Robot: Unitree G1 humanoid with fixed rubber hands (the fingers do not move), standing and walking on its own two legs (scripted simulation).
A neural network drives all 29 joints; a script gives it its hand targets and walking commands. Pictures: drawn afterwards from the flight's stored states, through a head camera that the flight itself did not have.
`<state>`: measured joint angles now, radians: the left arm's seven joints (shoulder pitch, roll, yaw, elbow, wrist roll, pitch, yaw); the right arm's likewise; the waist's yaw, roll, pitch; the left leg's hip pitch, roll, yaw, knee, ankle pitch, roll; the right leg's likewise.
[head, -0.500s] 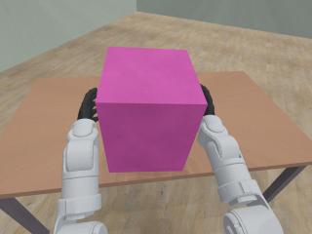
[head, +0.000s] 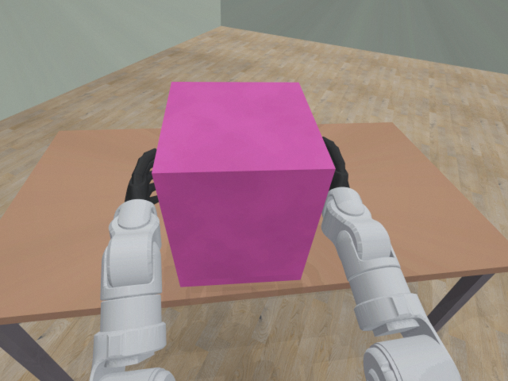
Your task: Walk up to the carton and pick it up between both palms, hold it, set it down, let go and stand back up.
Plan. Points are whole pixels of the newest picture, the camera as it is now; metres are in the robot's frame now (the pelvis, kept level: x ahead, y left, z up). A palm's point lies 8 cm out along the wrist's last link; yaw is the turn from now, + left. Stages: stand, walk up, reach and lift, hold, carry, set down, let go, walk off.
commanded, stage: hold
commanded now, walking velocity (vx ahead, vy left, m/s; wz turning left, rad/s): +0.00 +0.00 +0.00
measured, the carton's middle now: (239, 185) +0.38 +0.01 +0.16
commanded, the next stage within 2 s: none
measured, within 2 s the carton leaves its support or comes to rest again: neither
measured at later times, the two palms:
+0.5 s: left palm (141, 198) +0.34 +0.16 +0.17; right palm (333, 185) +0.35 -0.13 +0.18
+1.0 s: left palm (142, 199) +0.35 +0.16 +0.17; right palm (333, 187) +0.35 -0.13 +0.17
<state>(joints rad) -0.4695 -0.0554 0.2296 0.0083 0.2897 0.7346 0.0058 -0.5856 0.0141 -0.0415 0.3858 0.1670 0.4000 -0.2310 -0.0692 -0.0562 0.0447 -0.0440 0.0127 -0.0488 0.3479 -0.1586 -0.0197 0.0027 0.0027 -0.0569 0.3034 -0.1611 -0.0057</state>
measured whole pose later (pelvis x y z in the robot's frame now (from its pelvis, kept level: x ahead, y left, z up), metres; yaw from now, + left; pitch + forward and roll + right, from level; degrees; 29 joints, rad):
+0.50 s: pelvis +0.00 +0.00 +0.00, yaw +0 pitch -8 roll -1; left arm -0.50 -0.04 0.25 0.07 0.28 0.70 -0.01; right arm -0.62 0.02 -0.05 0.43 0.15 0.38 -0.24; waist -0.07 -0.05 0.04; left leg -0.05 0.01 -0.05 0.35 -0.15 -0.02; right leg 0.00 0.00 -0.06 0.31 -0.16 -0.01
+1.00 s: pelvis +0.00 +0.00 +0.00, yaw +0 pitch -8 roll -1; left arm -0.49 -0.05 0.24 0.05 0.28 0.72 0.00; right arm -0.61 0.01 -0.05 0.42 0.16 0.38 -0.23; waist -0.07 -0.05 0.04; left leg -0.05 0.01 -0.05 0.35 -0.16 -0.02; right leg 0.00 0.00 -0.06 0.31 -0.16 0.00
